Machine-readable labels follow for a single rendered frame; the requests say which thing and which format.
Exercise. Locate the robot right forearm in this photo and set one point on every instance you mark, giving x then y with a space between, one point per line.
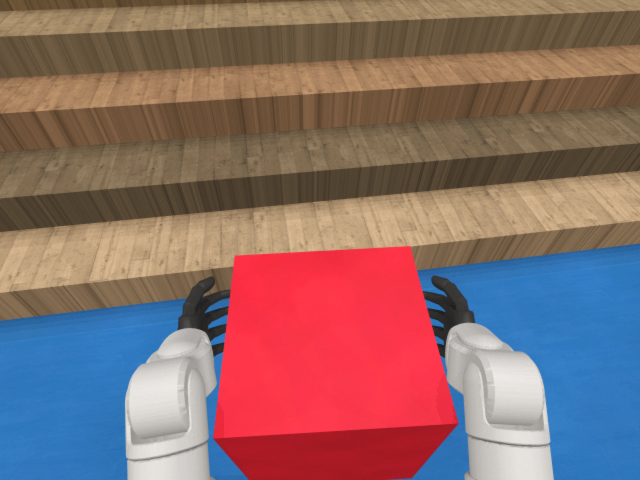
504 405

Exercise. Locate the robot left hand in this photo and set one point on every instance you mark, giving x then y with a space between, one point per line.
194 309

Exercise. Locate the carton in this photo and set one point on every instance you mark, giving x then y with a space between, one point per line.
330 369

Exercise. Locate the robot right hand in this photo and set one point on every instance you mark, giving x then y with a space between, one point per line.
455 306

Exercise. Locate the robot left forearm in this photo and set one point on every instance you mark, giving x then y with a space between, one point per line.
166 422

